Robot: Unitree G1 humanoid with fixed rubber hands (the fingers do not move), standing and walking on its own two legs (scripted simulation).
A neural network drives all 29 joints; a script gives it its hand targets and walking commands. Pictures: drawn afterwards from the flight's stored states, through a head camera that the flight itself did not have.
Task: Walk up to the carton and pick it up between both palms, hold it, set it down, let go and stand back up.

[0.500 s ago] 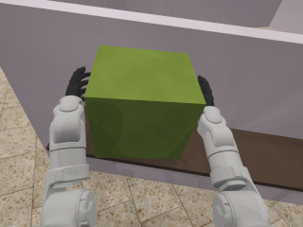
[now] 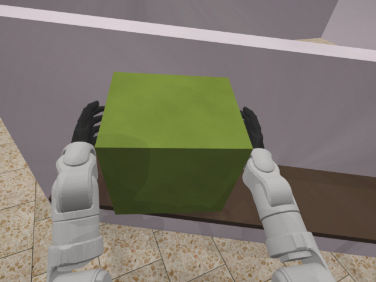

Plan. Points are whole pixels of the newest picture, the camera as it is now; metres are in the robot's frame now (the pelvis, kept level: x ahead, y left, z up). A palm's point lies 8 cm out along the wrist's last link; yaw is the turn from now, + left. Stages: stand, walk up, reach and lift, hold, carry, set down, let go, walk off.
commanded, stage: hold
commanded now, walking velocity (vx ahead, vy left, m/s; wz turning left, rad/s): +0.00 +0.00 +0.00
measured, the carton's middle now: (171, 146) +0.36 +0.02 +0.13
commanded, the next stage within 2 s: none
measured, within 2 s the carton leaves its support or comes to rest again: neither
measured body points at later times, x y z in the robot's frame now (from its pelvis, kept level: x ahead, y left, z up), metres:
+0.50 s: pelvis -0.02 +0.00 +0.00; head -0.06 +0.04 +0.45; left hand +0.35 +0.18 +0.18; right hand +0.35 -0.15 +0.17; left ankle +0.04 +0.11 -0.75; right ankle +0.00 -0.07 -0.75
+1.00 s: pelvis -0.01 +0.00 +0.00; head -0.05 +0.03 +0.45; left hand +0.35 +0.19 +0.18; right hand +0.35 -0.15 +0.17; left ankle +0.04 +0.11 -0.75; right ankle +0.00 -0.07 -0.75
